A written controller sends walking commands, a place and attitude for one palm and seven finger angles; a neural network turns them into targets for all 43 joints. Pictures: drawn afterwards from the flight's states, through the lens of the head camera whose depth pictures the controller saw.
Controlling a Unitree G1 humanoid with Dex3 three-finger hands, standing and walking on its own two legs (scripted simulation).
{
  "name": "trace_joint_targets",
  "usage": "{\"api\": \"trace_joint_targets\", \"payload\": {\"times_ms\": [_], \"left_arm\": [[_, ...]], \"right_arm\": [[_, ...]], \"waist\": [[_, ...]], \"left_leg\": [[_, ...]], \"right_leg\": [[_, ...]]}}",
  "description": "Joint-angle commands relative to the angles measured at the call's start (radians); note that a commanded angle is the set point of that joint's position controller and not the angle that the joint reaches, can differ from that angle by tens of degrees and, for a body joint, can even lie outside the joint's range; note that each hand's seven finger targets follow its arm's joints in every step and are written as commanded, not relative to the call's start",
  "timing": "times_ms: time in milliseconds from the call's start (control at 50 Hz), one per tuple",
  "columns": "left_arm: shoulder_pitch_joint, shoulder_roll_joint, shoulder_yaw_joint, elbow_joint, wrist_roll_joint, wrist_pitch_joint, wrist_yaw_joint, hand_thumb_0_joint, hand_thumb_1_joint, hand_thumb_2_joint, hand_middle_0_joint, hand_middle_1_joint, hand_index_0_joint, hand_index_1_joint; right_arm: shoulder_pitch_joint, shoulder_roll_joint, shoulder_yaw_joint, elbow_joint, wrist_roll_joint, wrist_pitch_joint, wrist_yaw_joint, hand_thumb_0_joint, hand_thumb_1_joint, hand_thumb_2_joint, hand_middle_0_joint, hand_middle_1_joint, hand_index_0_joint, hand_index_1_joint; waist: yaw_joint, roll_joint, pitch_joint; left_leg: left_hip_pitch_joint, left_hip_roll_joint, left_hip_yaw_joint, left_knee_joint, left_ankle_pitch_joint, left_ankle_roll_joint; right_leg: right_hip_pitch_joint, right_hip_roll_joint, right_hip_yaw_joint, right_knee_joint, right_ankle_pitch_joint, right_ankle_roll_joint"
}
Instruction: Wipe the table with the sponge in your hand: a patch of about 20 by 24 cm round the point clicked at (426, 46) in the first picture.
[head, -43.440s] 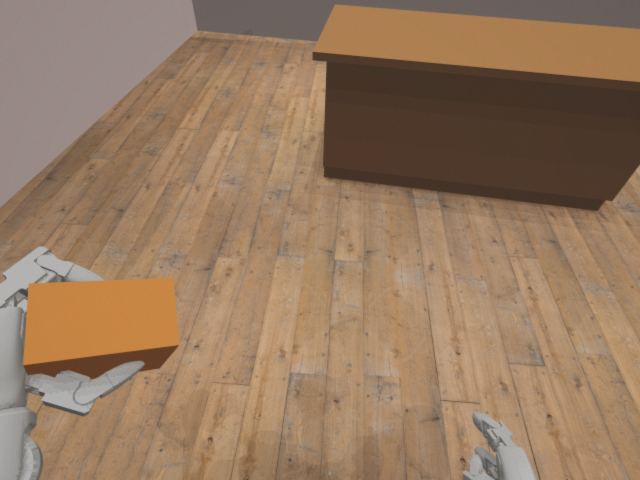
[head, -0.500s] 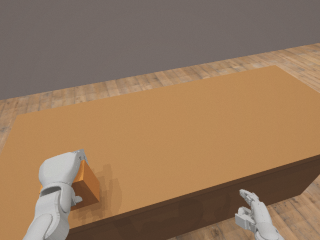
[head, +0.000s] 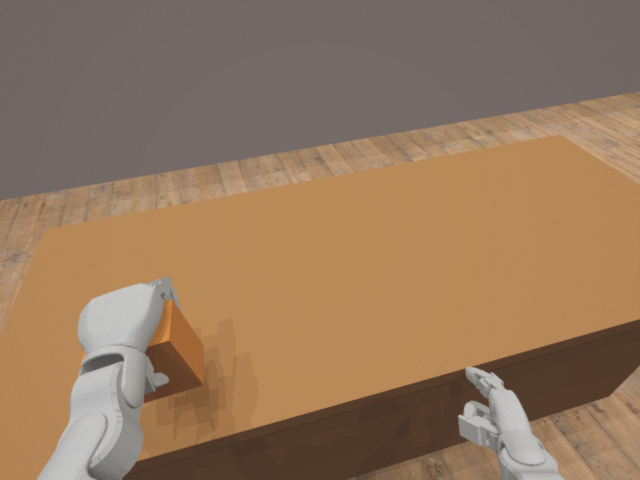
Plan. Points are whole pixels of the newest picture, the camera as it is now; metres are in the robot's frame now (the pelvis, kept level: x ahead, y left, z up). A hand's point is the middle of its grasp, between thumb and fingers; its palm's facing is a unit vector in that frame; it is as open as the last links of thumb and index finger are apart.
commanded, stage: lift the sponge slowly off the table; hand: left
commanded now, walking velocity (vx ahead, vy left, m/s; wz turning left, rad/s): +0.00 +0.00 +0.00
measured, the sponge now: (155, 361) +0.23 +0.27 +0.03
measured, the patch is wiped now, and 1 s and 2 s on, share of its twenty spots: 1.00 1.00 1.00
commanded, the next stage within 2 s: bring the sponge back beside the body in 0.14 s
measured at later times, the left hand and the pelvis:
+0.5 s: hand (138, 339) +0.23 +0.27 +0.08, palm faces +0.06 -0.14 -0.99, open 10.0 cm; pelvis +0.00 +0.00 +0.00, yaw +0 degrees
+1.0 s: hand (118, 355) +0.20 +0.28 +0.09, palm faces +0.08 -0.14 -0.99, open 10.0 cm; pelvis -0.01 -0.01 +0.00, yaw +0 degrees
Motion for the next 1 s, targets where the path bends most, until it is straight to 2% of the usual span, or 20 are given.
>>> {"api": "trace_joint_targets", "payload": {"times_ms": [0, 40, 100, 140, 200, 240, 360, 420, 440, 460, 520, 540, 620, 640, 660, 680, 740, 820, 840, 980], "left_arm": [[-0.257, 0.177, 0.109, -0.199, 0.033, 0.009, 0.041, 0.000, 0.100, 1.300, -1.200, -1.600, -1.200, -1.600], [-0.252, 0.233, 0.159, -0.195, 0.029, 0.021, 0.040, 0.000, 0.100, 1.300, -1.200, -1.600, -1.200, -1.600], [-0.218, 0.180, 0.118, -0.154, 0.025, 0.047, 0.021, 0.000, 0.100, 1.300, -1.200, -1.600, -1.200, -1.600], [-0.216, 0.224, 0.153, -0.185, 0.014, 0.042, 0.015, 0.000, 0.100, 1.300, -1.200, -1.600, -1.200, -1.600], [-0.235, 0.207, 0.132, -0.161, 0.016, 0.037, 0.002, 0.000, 0.100, 1.300, -1.200, -1.600, -1.200, -1.600], [-0.274, 0.274, 0.180, -0.226, 0.021, 0.010, 0.007, 0.000, 0.100, 1.300, -1.200, -1.600, -1.200, -1.600], [-0.242, 0.247, 0.175, -0.283, 0.023, -0.047, 0.026, 0.000, 0.100, 1.300, -1.200, -1.600, -1.200, -1.600], [-0.202, 0.208, 0.148, -0.262, 0.012, -0.037, 0.028, 0.000, 0.100, 1.300, -1.200, -1.600, -1.200, -1.600], [-0.176, 0.259, 0.203, -0.268, -0.001, -0.031, 0.032, 0.000, 0.100, 1.300, -1.200, -1.600, -1.200, -1.600], [-0.166, 0.224, 0.174, -0.256, 0.004, -0.017, 0.028, 0.000, 0.100, 1.300, -1.200, -1.600, -1.200, -1.600], [-0.123, 0.226, 0.178, -0.257, -0.004, 0.010, 0.022, 0.000, 0.100, 1.300, -1.200, -1.600, -1.200, -1.600], [-0.117, 0.270, 0.220, -0.272, -0.015, 0.015, 0.023, 0.000, 0.100, 1.300, -1.200, -1.600, -1.200, -1.600], [-0.149, 0.231, 0.163, -0.314, -0.002, 0.026, 0.007, 0.000, 0.100, 1.300, -1.200, -1.600, -1.200, -1.600], [-0.176, 0.269, 0.189, -0.349, -0.004, 0.019, 0.008, 0.000, 0.100, 1.300, -1.200, -1.600, -1.200, -1.600], [-0.173, 0.239, 0.164, -0.341, 0.003, 0.020, 0.003, 0.000, 0.100, 1.300, -1.200, -1.600, -1.200, -1.600], [-0.163, 0.223, 0.148, -0.334, 0.002, 0.015, 0.002, 0.000, 0.100, 1.300, -1.200, -1.600, -1.200, -1.600], [-0.184, 0.287, 0.200, -0.363, 0.001, 0.001, 0.002, 0.000, 0.100, 1.300, -1.200, -1.600, -1.200, -1.600], [-0.140, 0.256, 0.187, -0.334, 0.007, 0.001, 0.000, 0.000, 0.100, 1.300, -1.200, -1.600, -1.200, -1.600], [-0.147, 0.294, 0.221, -0.347, -0.001, 0.001, 0.004, 0.000, 0.100, 1.300, -1.200, -1.600, -1.200, -1.600], [-0.089, 0.247, 0.188, -0.379, -0.015, 0.015, -0.011, 0.000, 0.100, 1.300, -1.200, -1.600, -1.200, -1.600]], "right_arm": [[-0.257, -0.109, -0.035, -0.183, -0.005, -0.051, 0.000, 0.000, -0.900, -0.900, 0.200, 0.300, 0.200, 0.300], [-0.256, -0.119, -0.038, -0.177, -0.005, -0.046, 0.001, 0.000, -0.900, -0.900, 0.200, 0.300, 0.200, 0.300], [-0.266, -0.116, -0.030, -0.182, 0.001, -0.039, 0.005, 0.000, -0.900, -0.900, 0.200, 0.300, 0.200, 0.300], [-0.265, -0.125, -0.035, -0.186, 0.000, -0.040, 0.006, 0.000, -0.900, -0.900, 0.200, 0.300, 0.200, 0.300], [-0.264, -0.121, -0.027, -0.190, 0.000, -0.039, 0.000, 0.000, -0.900, -0.900, 0.200, 0.300, 0.200, 0.300], [-0.254, -0.128, -0.034, -0.190, -0.005, -0.044, -0.006, 0.000, -0.900, -0.900, 0.200, 0.300, 0.200, 0.300], [-0.242, -0.109, -0.038, -0.195, -0.010, -0.067, -0.012, 0.000, -0.900, -0.900, 0.200, 0.300, 0.200, 0.300], [-0.244, -0.111, -0.043, -0.187, -0.007, -0.068, -0.005, 0.000, -0.900, -0.900, 0.200, 0.300, 0.200, 0.300], [-0.242, -0.121, -0.047, -0.184, -0.006, -0.068, -0.003, 0.000, -0.900, -0.900, 0.200, 0.300, 0.200, 0.300], [-0.252, -0.118, -0.041, -0.190, -0.007, -0.063, -0.002, 0.000, -0.900, -0.900, 0.200, 0.300, 0.200, 0.300], [-0.269, -0.121, -0.041, -0.189, -0.002, -0.053, 0.005, 0.000, -0.900, -0.900, 0.200, 0.300, 0.200, 0.300], [-0.268, -0.128, -0.043, -0.189, -0.003, -0.052, 0.005, 0.000, -0.900, -0.900, 0.200, 0.300, 0.200, 0.300], [-0.284, -0.118, -0.036, -0.200, -0.002, -0.048, 0.004, 0.000, -0.900, -0.900, 0.200, 0.300, 0.200, 0.300], [-0.283, -0.124, -0.038, -0.202, -0.004, -0.053, 0.003, 0.000, -0.900, -0.900, 0.200, 0.300, 0.200, 0.300], [-0.285, -0.116, -0.033, -0.208, -0.004, -0.054, 0.001, 0.000, -0.900, -0.900, 0.200, 0.300, 0.200, 0.300], [-0.284, -0.109, -0.031, -0.202, -0.002, -0.057, 0.000, 0.000, -0.900, -0.900, 0.200, 0.300, 0.200, 0.300], [-0.276, -0.120, -0.034, -0.197, -0.008, -0.058, -0.006, 0.000, -0.900, -0.900, 0.200, 0.300, 0.200, 0.300], [-0.280, -0.111, -0.030, -0.194, -0.007, -0.055, -0.005, 0.000, -0.900, -0.900, 0.200, 0.300, 0.200, 0.300], [-0.282, -0.119, -0.034, -0.192, -0.008, -0.056, -0.007, 0.000, -0.900, -0.900, 0.200, 0.300, 0.200, 0.300], [-0.298, -0.109, -0.028, -0.204, -0.005, -0.059, 0.000, 0.000, -0.900, -0.900, 0.200, 0.300, 0.200, 0.300]], "waist": [[-0.007, -0.018, -0.166], [-0.008, -0.021, -0.167], [-0.005, -0.058, -0.152], [-0.009, -0.058, -0.168], [-0.013, -0.068, -0.158], [-0.016, -0.025, -0.180], [-0.002, 0.041, -0.197], [-0.014, -0.004, -0.158], [-0.007, -0.013, -0.156], [0.001, -0.025, -0.165], [-0.004, -0.071, -0.146], [-0.002, -0.065, -0.144], [-0.007, -0.036, -0.152], [-0.010, -0.017, -0.151], [0.000, -0.007, -0.159], [-0.012, -0.011, -0.136], [-0.010, -0.016, -0.145], [-0.003, -0.022, -0.133], [-0.005, -0.018, -0.122], [-0.002, -0.024, -0.121]], "left_leg": [[0.058, 0.020, -0.098, -0.064, 0.205, 0.005], [0.043, 0.023, -0.095, -0.072, 0.196, 0.000], [0.033, 0.019, -0.091, -0.066, 0.200, 0.001], [0.031, 0.020, -0.090, -0.064, 0.192, 0.001], [0.030, 0.013, -0.086, -0.053, 0.183, 0.008], [0.044, 0.014, -0.089, -0.051, 0.178, 0.010], [0.083, 0.010, -0.100, -0.039, 0.214, 0.015], [0.068, 0.016, -0.099, -0.044, 0.222, 0.006], [0.060, 0.018, -0.102, -0.051, 0.209, 0.005], [0.055, 0.013, -0.097, -0.045, 0.215, 0.008], [0.037, 0.013, -0.091, -0.045, 0.222, 0.003], [0.032, 0.016, -0.096, -0.052, 0.202, 0.003], [0.049, 0.014, -0.096, -0.045, 0.206, 0.007], [0.053, 0.018, -0.102, -0.050, 0.188, 0.008], [0.059, 0.012, -0.104, -0.045, 0.188, 0.015], [0.061, 0.016, -0.103, -0.048, 0.183, 0.011], [0.062, 0.019, -0.107, -0.053, 0.161, 0.012], [0.053, 0.015, -0.103, -0.052, 0.162, 0.007], [0.048, 0.017, -0.103, -0.055, 0.144, 0.007], [0.048, 0.015, -0.106, -0.046, 0.162, 0.008]], "right_leg": [[0.004, -0.012, 0.086, -0.066, 0.130, -0.054], [0.016, -0.011, 0.107, -0.062, 0.123, -0.056], [0.008, -0.017, 0.092, -0.064, 0.137, -0.050], [0.020, -0.017, 0.115, -0.059, 0.140, -0.051], [0.006, -0.023, 0.095, -0.065, 0.138, -0.044], [0.017, -0.019, 0.124, -0.065, 0.131, -0.050], [0.024, -0.015, 0.103, -0.065, 0.152, -0.055], [0.002, -0.019, 0.113, -0.070, 0.168, -0.053], [0.015, -0.018, 0.130, -0.070, 0.154, -0.056], [0.023, -0.022, 0.111, -0.064, 0.171, -0.052], [0.020, -0.029, 0.126, -0.057, 0.202, -0.045], [0.026, -0.026, 0.140, -0.060, 0.172, -0.048], [0.010, -0.028, 0.125, -0.062, 0.161, -0.044], [0.010, -0.022, 0.141, -0.065, 0.136, -0.050], [0.010, -0.023, 0.115, -0.065, 0.125, -0.047], [-0.011, -0.021, 0.125, -0.072, 0.110, -0.048], [0.001, -0.019, 0.145, -0.078, 0.086, -0.050], [-0.004, -0.025, 0.138, -0.081, 0.084, -0.048], [-0.006, -0.021, 0.156, -0.085, 0.062, -0.051], [-0.011, -0.023, 0.140, -0.078, 0.081, -0.047]]}}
